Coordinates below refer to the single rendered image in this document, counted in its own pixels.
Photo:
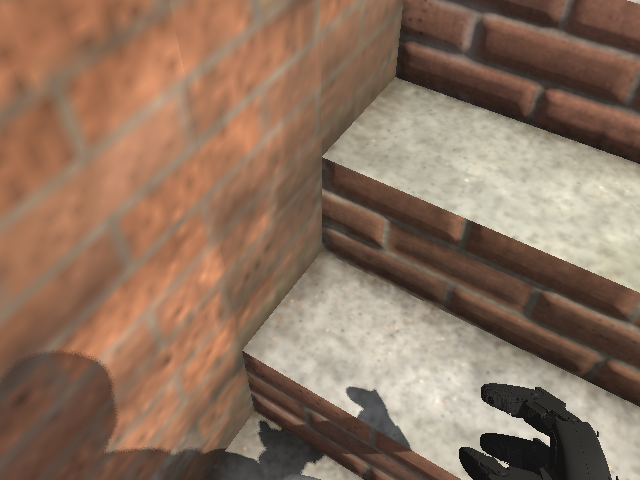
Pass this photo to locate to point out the stairs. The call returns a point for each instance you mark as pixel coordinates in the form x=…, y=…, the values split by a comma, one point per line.
x=480, y=224

